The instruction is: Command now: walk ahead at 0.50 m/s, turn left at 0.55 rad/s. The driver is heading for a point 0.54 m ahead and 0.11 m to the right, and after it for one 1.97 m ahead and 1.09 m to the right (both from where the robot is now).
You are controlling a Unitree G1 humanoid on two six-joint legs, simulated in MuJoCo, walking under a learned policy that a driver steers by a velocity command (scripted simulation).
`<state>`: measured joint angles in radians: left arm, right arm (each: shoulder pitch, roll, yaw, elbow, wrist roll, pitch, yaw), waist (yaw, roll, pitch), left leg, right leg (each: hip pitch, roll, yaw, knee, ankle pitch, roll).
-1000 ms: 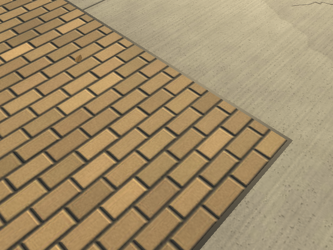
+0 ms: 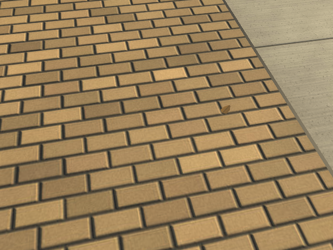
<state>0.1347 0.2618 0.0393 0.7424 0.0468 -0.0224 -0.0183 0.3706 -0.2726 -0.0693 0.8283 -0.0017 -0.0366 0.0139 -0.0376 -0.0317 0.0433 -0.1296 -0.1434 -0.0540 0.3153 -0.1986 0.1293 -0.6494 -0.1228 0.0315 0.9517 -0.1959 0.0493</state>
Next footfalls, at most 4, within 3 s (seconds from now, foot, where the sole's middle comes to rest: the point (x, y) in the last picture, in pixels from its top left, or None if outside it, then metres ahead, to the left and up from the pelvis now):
0.24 right None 0.32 -0.12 -0.78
0.74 left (142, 228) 0.55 0.08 -0.78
1.18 right None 0.45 -0.12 -0.78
1.68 left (149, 237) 0.52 0.06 -0.78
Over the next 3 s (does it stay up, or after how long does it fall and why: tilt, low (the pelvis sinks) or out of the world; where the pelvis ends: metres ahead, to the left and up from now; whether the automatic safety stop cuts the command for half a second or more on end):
stays up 0.40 0.00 0.00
